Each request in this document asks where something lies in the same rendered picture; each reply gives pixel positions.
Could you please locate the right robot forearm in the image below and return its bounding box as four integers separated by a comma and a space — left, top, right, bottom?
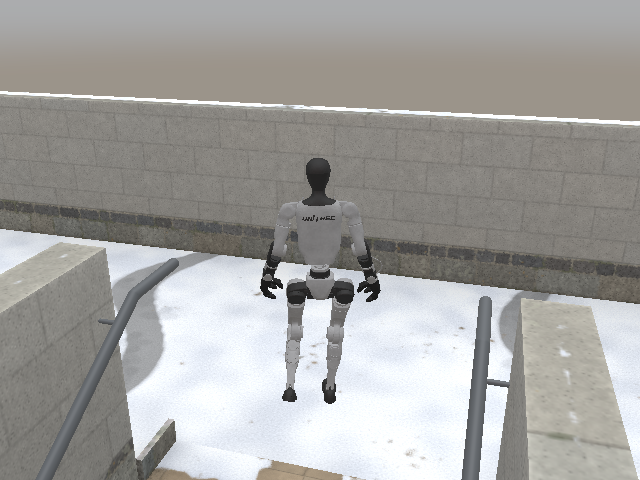
357, 241, 378, 284

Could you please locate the left robot forearm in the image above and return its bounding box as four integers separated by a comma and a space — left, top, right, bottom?
262, 241, 281, 281

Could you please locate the left robot upper arm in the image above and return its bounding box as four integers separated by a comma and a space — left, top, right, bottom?
271, 202, 298, 257

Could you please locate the right robot upper arm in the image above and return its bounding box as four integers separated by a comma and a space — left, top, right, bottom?
339, 201, 367, 257

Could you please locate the left robot hand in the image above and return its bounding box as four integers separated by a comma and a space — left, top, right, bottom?
260, 278, 283, 299

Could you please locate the right robot hand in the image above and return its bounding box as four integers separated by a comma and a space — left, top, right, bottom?
357, 280, 381, 302

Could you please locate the robot left foot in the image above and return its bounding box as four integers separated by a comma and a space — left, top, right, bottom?
282, 387, 297, 402

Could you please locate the right robot thigh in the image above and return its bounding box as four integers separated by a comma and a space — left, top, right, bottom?
326, 278, 355, 344

